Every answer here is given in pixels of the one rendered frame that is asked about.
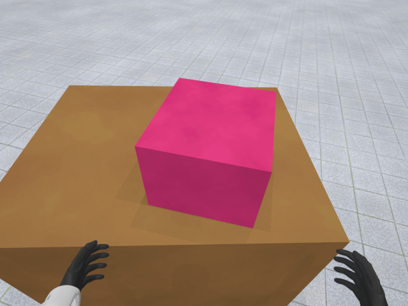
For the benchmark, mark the carton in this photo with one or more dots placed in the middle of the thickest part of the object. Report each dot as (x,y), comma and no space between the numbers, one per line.
(208,151)

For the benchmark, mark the robot left forearm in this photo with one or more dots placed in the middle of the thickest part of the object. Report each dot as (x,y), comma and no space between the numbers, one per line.
(63,296)

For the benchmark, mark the right robot hand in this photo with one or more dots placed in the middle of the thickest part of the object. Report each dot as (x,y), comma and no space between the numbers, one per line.
(367,287)

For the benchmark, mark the left robot hand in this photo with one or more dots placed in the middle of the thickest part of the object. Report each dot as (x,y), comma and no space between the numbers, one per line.
(79,268)

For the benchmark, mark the pedestal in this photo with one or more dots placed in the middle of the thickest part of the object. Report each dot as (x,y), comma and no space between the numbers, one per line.
(78,180)

